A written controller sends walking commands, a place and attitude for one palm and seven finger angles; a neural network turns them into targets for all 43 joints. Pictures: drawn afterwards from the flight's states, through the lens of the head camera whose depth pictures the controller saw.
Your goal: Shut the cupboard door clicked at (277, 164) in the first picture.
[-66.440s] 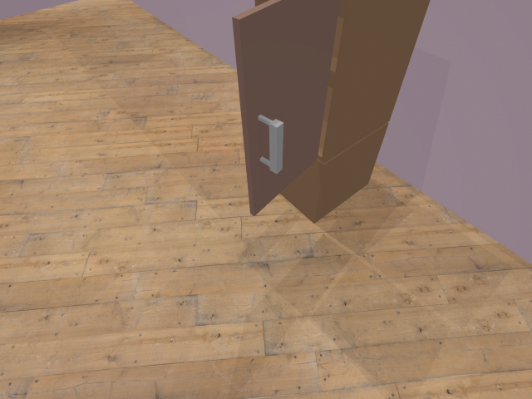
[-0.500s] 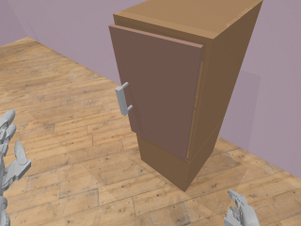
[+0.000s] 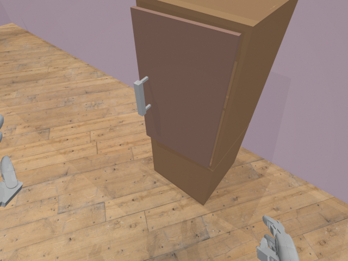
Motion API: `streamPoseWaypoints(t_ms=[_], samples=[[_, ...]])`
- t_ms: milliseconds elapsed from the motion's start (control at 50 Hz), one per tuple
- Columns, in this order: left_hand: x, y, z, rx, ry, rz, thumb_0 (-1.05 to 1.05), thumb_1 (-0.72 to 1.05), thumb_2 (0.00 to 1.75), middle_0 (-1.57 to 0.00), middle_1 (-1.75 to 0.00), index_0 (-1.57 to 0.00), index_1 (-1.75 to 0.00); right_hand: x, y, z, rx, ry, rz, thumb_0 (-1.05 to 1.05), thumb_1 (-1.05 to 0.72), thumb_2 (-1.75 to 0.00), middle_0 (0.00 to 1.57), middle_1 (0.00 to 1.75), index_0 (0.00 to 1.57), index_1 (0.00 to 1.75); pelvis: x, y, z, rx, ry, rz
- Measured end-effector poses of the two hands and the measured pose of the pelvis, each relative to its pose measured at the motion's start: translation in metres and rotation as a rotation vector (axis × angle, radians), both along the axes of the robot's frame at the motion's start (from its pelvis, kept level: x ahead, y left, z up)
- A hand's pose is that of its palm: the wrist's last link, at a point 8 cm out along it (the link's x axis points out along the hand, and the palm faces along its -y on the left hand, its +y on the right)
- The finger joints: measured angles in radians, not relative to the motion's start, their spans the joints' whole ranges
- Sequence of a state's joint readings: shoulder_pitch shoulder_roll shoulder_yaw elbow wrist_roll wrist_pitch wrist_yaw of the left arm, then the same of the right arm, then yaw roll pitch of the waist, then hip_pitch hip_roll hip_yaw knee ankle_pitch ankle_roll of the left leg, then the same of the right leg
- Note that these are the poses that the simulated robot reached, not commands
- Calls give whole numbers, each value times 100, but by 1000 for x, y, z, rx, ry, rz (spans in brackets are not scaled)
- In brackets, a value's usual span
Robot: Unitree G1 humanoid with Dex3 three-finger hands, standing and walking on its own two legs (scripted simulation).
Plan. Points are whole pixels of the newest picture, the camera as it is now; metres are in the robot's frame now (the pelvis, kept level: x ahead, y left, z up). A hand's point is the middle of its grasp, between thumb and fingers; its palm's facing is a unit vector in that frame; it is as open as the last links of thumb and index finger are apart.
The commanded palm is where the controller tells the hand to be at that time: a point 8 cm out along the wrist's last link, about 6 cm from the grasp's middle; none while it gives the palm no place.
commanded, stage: step back with the hand held close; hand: left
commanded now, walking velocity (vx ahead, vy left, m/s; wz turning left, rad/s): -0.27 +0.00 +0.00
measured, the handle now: (143, 96) +0.70 +0.16 -0.05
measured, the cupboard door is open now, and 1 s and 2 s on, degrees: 5 5 5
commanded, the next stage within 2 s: stop stepping back and stand still in 0.88 s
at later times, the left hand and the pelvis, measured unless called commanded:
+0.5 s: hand out of the picture +0.13 +0.27 +0.18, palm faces +0.50 -0.70 -0.51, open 7.4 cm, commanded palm +0.05 +0.30 +0.19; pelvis -0.06 -0.01 -0.02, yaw +6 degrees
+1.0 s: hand out of the picture +0.04 +0.28 +0.19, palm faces +0.53 -0.74 -0.41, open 7.4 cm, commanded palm -0.02 +0.31 +0.19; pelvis -0.14 +0.00 +0.01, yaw +3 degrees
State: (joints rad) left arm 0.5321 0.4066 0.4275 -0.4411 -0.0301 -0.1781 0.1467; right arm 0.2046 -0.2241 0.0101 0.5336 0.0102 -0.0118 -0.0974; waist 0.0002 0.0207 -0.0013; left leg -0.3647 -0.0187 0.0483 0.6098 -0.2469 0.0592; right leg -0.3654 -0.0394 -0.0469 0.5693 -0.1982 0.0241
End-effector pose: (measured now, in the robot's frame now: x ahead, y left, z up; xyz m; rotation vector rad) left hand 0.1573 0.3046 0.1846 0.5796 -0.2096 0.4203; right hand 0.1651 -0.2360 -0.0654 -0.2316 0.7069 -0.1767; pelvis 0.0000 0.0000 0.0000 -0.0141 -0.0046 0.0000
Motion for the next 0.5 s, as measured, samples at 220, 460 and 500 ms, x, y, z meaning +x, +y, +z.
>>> streamPoseWaypoints(t_ms=[220, 460, 500], samples=[[-36, -11, 7, 14, -132, 1, 2, 89, 90, -21, -30, -22, -30, -44, -13, -9, -47, 48, 38, 1, -90, -90, 20, 30, 21, 30, -30, -10, -7, -7, -3, 35], [-59, -3, 10, 97, -120, -20, 1, 89, 90, -21, -30, -22, -30, -74, -12, -16, -42, 50, 21, 1, -90, -90, 20, 30, 20, 30, -57, -7, -12, -16, 2, 87], [-70, -2, 11, 119, -128, -5, 2, 89, 90, -21, -30, -22, -30, -74, -11, -20, -40, 50, 40, 1, -90, -90, 20, 30, 20, 30, -61, -10, -16, -20, -2, 108]])
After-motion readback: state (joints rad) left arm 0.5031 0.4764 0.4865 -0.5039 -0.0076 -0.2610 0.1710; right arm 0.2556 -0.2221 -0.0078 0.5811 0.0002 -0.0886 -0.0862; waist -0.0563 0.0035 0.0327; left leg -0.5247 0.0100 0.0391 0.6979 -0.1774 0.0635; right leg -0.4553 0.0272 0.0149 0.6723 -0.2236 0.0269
